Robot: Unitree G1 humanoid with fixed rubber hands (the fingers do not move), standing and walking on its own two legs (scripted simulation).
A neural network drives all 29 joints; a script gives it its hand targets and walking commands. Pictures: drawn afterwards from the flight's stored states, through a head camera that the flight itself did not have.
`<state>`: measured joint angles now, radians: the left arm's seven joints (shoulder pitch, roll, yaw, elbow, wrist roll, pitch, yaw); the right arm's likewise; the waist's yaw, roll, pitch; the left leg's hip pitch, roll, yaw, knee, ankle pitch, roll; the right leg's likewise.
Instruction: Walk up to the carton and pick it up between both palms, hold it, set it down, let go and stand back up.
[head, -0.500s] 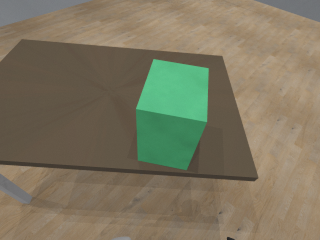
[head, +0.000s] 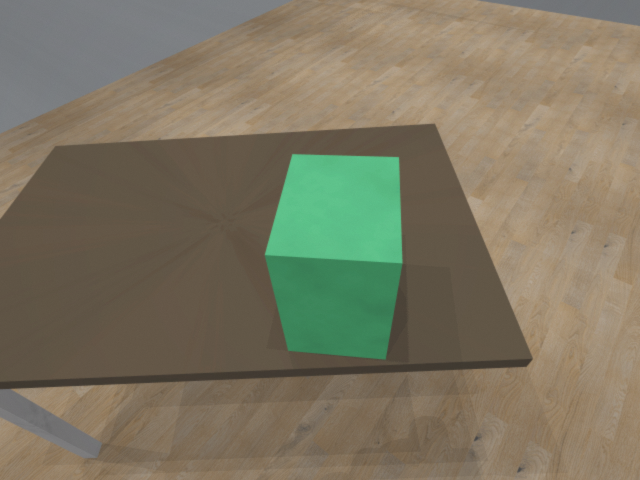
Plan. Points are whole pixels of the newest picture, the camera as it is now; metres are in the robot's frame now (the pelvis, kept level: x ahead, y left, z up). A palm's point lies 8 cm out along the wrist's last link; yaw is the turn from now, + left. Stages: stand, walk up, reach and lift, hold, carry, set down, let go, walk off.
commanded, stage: walk up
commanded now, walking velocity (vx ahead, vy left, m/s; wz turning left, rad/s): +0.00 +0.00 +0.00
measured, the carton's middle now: (340, 259) +0.44 -0.02 -0.01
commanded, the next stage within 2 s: none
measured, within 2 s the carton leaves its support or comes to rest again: neither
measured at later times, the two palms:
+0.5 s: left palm out of the picture -0.02 +0.17 -0.15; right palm out of the picture +0.00 -0.21 -0.15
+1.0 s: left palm out of the picture -0.01 +0.19 -0.15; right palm out of the picture -0.01 -0.22 -0.15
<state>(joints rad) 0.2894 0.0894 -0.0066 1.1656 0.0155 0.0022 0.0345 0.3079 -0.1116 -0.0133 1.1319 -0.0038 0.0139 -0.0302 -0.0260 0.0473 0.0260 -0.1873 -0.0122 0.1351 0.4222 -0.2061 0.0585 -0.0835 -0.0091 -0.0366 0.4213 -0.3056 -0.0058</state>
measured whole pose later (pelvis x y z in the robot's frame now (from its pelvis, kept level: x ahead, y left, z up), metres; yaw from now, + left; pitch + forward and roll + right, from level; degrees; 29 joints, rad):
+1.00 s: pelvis +0.01 -0.02 +0.00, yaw +0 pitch -1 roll +0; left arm 0.30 0.11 0.01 1.15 0.02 0.00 0.05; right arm 0.28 -0.10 -0.03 1.14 -0.01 0.02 -0.05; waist -0.01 -0.01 0.02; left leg -0.23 0.02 0.12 0.49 -0.24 0.03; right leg -0.11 0.01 -0.08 0.45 -0.33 -0.03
